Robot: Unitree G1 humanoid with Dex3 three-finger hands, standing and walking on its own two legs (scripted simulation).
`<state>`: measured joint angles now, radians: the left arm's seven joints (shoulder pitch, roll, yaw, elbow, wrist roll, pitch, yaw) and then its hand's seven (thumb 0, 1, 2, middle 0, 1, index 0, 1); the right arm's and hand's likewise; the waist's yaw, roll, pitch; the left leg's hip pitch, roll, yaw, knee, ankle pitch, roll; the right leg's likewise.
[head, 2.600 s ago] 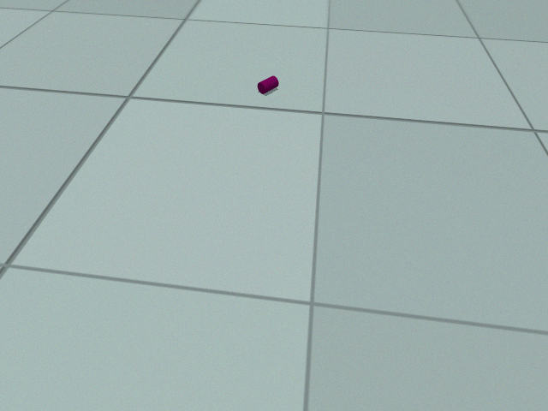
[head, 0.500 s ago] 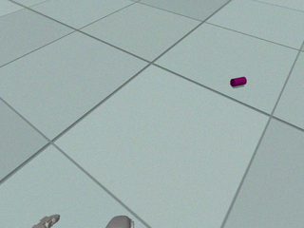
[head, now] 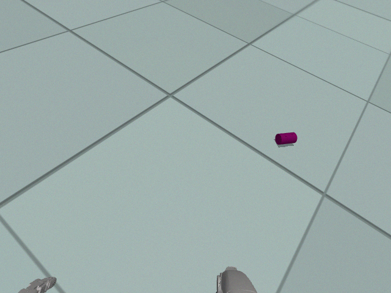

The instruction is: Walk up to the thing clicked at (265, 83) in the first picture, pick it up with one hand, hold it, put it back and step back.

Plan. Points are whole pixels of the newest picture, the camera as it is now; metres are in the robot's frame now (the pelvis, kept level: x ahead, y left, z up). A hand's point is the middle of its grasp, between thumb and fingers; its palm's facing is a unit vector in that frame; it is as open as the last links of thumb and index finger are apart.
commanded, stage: walk up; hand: left
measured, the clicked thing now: (286, 138) +1.19 -0.76 -0.72
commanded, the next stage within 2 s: none
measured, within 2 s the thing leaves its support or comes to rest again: neither
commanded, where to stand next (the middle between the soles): +0.93 -1.11 m, yaw +13 degrees
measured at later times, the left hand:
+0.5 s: hand (146, 259) +0.22 +0.10 -0.15, palm faces +0.12 -0.94 -0.32, open 7.4 cm
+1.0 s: hand (213, 181) +0.44 -0.07 -0.14, palm faces +0.08 -0.92 -0.37, open 7.4 cm
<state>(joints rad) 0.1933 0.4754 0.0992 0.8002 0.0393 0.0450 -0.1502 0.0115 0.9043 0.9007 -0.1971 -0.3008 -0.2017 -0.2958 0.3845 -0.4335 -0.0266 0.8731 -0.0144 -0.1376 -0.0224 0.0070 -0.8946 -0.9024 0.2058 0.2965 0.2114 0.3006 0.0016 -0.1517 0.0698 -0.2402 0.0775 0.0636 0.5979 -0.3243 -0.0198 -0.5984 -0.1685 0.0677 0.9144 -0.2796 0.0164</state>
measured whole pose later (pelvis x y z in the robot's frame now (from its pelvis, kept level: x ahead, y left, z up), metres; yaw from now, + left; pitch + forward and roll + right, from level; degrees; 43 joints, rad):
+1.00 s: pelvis +0.37 -0.38 -0.02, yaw +6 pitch -1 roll +0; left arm 0.22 0.46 0.13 0.80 0.05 0.04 -0.12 0.01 0.90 0.90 -0.20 -0.30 -0.20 -0.30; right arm 0.33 -0.53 -0.07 0.97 -0.02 -0.05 -0.08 0.01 -0.90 -0.90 0.20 0.30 0.21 0.30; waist 0.01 -0.02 0.04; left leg -0.45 0.17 -0.04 1.04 -0.50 0.04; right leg -0.43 -0.08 -0.04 0.79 -0.34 0.03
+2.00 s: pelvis +0.62 -0.73 -0.01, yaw +10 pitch -1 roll +0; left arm 0.32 0.43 0.09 0.76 0.06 0.07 -0.07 0.01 0.90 0.90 -0.20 -0.30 -0.20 -0.30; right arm 0.33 -0.40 -0.02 0.94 -0.02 -0.12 -0.08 0.01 -0.90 -0.90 0.21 0.30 0.21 0.30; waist 0.06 -0.08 0.09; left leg -0.42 -0.02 0.13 0.67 -0.22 0.08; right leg -0.31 0.06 -0.11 0.79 -0.43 -0.08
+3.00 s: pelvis +0.82 -1.14 -0.03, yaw +8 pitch -2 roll +0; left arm 0.25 0.49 0.11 0.81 0.03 0.06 -0.08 0.01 0.90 0.90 -0.20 -0.30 -0.20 -0.30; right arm 0.35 -0.50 -0.06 0.92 -0.05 -0.06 -0.06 0.01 -0.89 -0.90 0.21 0.30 0.21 0.30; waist -0.02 -0.08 0.07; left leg -0.43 0.19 0.00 0.84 -0.41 0.03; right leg -0.44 -0.09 0.06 0.83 -0.39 0.03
